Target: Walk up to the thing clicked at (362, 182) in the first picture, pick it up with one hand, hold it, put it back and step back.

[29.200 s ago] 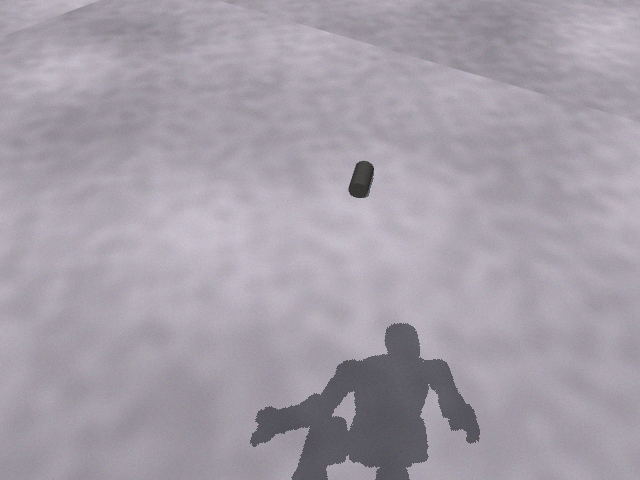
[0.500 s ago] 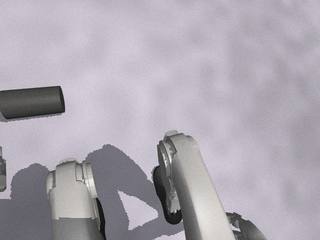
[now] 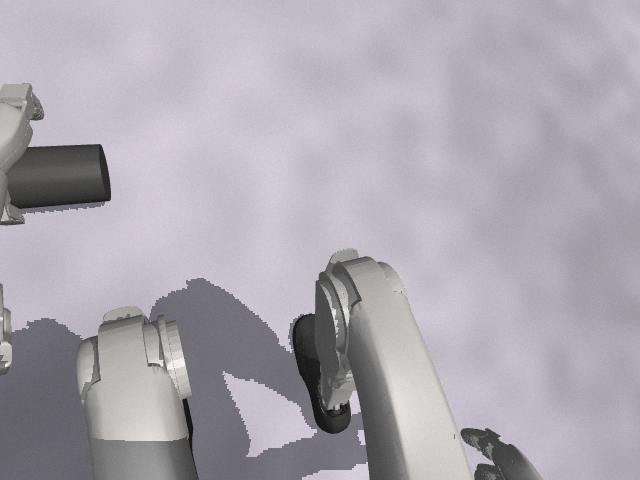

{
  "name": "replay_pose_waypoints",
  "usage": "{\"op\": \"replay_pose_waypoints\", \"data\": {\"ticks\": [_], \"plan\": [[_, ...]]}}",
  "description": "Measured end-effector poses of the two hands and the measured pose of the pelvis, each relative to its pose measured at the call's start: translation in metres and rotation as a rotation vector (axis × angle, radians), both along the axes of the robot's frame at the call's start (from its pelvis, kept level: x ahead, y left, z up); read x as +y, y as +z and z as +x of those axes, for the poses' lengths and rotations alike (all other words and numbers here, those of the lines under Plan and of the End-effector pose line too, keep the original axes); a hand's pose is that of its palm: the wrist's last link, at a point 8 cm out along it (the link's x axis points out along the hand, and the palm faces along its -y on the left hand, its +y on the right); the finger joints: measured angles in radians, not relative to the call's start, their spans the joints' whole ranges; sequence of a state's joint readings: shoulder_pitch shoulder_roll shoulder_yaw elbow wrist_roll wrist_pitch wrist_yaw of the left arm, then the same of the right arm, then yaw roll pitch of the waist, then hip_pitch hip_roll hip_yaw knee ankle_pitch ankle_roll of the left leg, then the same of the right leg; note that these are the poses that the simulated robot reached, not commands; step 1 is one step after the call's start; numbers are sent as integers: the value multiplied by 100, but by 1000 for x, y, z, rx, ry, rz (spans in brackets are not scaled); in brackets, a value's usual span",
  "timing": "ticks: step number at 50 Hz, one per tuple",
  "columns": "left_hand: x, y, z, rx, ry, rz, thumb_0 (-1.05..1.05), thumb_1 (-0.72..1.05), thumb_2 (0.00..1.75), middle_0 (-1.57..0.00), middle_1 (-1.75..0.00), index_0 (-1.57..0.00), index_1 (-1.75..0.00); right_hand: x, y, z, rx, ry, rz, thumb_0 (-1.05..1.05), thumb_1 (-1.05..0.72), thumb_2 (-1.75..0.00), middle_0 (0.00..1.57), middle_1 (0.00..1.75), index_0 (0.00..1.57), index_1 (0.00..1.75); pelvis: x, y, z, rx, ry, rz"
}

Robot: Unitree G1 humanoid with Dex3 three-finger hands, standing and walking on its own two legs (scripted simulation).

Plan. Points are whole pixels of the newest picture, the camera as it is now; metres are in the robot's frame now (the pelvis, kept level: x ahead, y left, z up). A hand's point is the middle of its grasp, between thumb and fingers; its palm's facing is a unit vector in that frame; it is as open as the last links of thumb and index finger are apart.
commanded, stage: home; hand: left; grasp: from above
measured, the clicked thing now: (45, 176) +0.55 +0.25 -0.30
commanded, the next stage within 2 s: none
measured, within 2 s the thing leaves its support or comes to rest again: neither
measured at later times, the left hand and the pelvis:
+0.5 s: hand out of the picture +0.44 +0.27 -0.02, palm faces -0.38 -0.51 -0.77, open 10.4 cm; pelvis +0.02 +0.01 +0.09, yaw +2 degrees
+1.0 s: hand out of the picture +0.29 +0.20 +0.18, palm faces +0.03 -0.94 -0.34, open 7.4 cm; pelvis +0.04 -0.01 +0.28, yaw +5 degrees
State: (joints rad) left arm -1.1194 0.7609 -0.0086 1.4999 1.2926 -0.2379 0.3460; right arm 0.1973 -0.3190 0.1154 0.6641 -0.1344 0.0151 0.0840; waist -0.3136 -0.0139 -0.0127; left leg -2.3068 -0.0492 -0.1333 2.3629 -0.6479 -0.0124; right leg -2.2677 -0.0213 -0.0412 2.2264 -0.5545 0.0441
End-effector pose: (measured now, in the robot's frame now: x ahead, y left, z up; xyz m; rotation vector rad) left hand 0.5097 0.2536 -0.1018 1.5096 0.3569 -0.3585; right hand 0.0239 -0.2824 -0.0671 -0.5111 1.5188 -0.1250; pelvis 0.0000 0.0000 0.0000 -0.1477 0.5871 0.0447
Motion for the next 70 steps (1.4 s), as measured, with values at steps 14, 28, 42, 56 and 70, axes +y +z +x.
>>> {"op": "replay_pose_waypoints", "data": {"ticks": [14,28,42,56,70], "plan": [[33,52,26,-68,291,-4,0,-30,94,-22,-77,-20,-80,38,-16,9,-36,-115,155,1,-90,-89,20,30,20,30,5,15,18,78,-2,8],[35,156,-100,25,445,-460,0,43,90,-22,-45,-21,-47,12,73,103,-233,-22,118,1,-91,-89,20,30,20,30,4,114,20,33,23,38],[11,257,-205,78,801,-776,1,86,90,-21,-31,-21,-32,45,205,210,-679,72,195,1,-91,-89,20,30,20,30,-3,220,26,-117,44,75],[-7,363,-251,108,1056,-1014,1,90,90,-21,-30,-21,-30,58,300,205,-749,8,196,1,-91,-89,20,30,20,30,-5,314,60,-257,57,101],[-9,450,-290,91,1099,-1072,1,90,90,-20,-30,-20,-30,54,371,230,-897,2,151,2,-91,-89,20,30,20,30,1,368,96,-371,70,115]]}}
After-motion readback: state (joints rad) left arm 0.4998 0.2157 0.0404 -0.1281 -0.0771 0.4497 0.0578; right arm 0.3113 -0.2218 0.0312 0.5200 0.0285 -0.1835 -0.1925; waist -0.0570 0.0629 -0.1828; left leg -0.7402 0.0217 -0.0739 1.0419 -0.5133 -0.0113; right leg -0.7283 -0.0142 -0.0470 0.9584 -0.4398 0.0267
